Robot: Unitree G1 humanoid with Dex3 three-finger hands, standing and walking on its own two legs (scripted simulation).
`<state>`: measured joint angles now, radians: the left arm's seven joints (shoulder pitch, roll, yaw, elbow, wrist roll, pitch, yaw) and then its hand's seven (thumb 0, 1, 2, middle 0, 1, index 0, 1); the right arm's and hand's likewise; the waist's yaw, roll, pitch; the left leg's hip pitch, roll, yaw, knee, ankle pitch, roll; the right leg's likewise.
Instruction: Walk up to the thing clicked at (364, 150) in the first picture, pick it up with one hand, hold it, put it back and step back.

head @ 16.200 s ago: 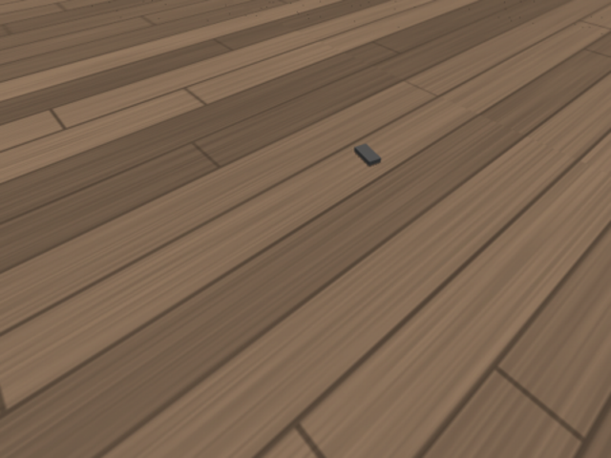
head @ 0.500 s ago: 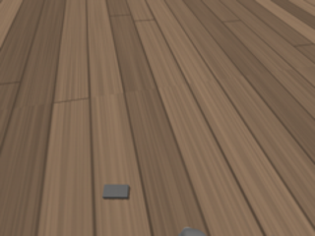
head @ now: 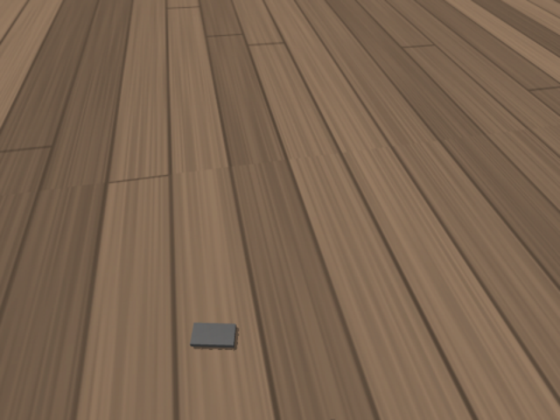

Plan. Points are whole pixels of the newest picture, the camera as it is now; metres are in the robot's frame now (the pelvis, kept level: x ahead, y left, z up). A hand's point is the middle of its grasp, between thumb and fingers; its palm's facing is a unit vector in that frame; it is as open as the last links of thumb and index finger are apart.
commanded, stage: walk up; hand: left
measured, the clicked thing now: (213, 334) +0.50 +0.22 -0.75
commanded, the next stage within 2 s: none
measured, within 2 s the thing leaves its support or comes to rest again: neither
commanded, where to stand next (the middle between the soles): +0.11 +0.00 m, yaw -2 degrees
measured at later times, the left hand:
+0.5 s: hand out of the picture +0.08 +0.29 -0.17, palm faces -0.02 -0.93 -0.38, open 7.4 cm
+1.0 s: hand out of the picture -0.01 +0.30 -0.11, palm faces -0.02 -0.89 -0.46, open 7.4 cm
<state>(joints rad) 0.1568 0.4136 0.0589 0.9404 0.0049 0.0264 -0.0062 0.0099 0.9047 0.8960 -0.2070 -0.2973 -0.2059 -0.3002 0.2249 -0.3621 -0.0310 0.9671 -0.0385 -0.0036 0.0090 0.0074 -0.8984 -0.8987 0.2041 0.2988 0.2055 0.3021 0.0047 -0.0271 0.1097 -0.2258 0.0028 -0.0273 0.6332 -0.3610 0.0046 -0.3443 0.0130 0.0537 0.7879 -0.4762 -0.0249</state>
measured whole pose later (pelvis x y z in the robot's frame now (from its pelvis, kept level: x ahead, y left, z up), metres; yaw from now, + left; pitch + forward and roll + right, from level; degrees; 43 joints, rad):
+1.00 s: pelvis +0.01 +0.00 +0.01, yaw -2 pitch -3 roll +0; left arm 0.45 0.43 0.11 0.90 0.03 -0.04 -0.03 0.01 0.90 0.90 -0.21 -0.30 -0.21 -0.30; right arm 0.36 -0.47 -0.10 0.92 -0.02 0.03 0.07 0.01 -0.90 -0.90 0.20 0.30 0.20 0.30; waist 0.02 0.04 0.07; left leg -0.47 0.03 -0.04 0.79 -0.27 -0.02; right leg -0.03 -0.04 -0.03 0.44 -0.36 0.01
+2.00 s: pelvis +0.11 +0.00 +0.01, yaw -1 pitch -3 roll +0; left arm 0.09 0.36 0.00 1.10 -0.01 -0.01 -0.03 0.01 0.90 0.90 -0.21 -0.30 -0.21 -0.30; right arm 0.13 -0.36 0.01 1.11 0.00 -0.02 0.01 0.01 -0.90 -0.90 0.20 0.30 0.20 0.30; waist 0.01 -0.02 0.07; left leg -0.14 0.01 0.00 0.45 -0.26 -0.01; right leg -0.26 -0.04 -0.03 0.43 -0.13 0.01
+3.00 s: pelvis +0.08 -0.02 +0.01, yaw -3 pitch -3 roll -1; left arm 0.18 0.41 0.06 0.96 0.03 -0.04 -0.04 0.01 0.91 0.90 -0.21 -0.30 -0.21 -0.30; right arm 0.32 -0.43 -0.07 0.93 -0.03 -0.01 0.03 0.01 -0.90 -0.90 0.20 0.30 0.21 0.30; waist -0.05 0.03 0.11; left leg -0.18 0.08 0.02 0.65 -0.40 0.01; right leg -0.20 0.01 -0.02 0.51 -0.24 -0.01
